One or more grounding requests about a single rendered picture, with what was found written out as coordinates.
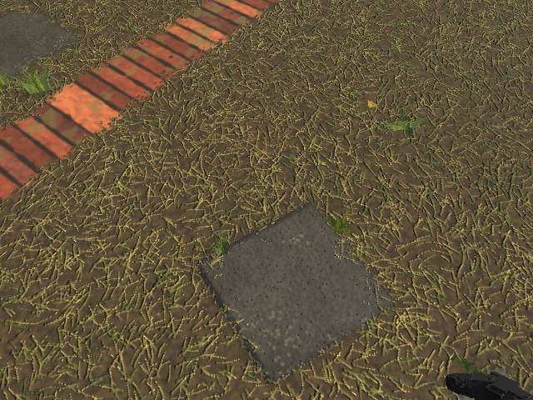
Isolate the robot right hand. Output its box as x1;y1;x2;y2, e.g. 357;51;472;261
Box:
445;372;533;400

